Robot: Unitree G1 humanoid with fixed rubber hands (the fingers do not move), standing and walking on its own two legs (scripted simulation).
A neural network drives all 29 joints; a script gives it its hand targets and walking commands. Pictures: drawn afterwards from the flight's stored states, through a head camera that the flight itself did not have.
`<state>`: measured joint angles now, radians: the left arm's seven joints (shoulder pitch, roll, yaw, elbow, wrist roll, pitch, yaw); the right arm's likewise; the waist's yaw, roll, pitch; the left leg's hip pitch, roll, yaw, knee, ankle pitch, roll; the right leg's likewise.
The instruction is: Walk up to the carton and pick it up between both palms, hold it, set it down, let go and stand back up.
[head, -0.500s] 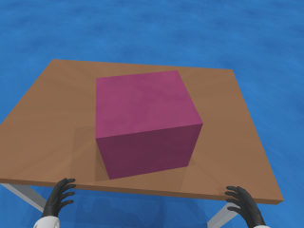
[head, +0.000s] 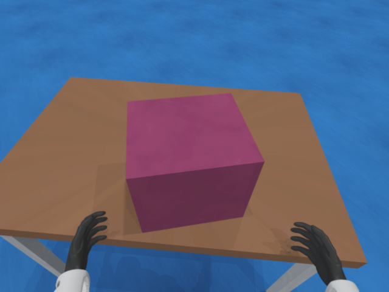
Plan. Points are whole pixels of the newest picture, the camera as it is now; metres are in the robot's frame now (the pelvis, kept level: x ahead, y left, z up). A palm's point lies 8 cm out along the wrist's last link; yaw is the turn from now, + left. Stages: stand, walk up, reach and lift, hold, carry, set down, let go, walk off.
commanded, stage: reach and lift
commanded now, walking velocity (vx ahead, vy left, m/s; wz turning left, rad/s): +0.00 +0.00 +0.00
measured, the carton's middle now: (187, 161) +0.42 +0.06 +0.00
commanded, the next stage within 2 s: none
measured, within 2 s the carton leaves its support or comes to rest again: neither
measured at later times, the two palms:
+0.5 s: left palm (81, 224) +0.22 +0.25 +0.02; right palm (328, 225) +0.26 -0.24 +0.02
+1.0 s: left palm (73, 186) +0.27 +0.27 +0.08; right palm (326, 182) +0.33 -0.23 +0.08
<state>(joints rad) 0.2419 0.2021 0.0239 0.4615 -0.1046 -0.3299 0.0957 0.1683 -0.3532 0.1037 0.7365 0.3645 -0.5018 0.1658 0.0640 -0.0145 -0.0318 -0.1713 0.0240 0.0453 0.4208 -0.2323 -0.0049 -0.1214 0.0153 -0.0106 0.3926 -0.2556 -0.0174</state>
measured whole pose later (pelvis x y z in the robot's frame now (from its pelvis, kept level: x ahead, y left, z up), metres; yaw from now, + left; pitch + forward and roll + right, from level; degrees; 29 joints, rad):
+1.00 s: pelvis -0.01 +0.00 +0.01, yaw -1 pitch +2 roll +0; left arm -0.11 0.22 0.17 0.19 -0.12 0.21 0.07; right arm -0.23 -0.48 0.03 0.51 0.43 -0.02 0.16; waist 0.09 0.00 -0.05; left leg -0.19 0.02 0.07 0.30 -0.16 0.00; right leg -0.15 0.02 0.01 0.28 -0.17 -0.01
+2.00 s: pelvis -0.01 +0.00 +0.00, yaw +1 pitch +9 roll -1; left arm -0.81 0.39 0.15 0.60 -0.20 0.49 0.06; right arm -0.98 -0.53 0.12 0.97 0.50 0.26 0.08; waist 0.11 0.00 -0.11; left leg -0.35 0.03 0.03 0.35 -0.15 -0.01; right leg -0.29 0.02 -0.03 0.31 -0.17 -0.02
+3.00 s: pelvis -0.02 -0.01 -0.02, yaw +1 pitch +23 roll -1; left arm -0.84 0.23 0.03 1.23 -0.23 -0.29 0.04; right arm -1.00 -0.35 0.25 1.39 0.46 -0.26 0.06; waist 0.14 -0.01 -0.26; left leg -0.75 0.04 0.01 0.56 -0.20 -0.02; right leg -0.69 0.03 -0.04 0.53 -0.23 -0.02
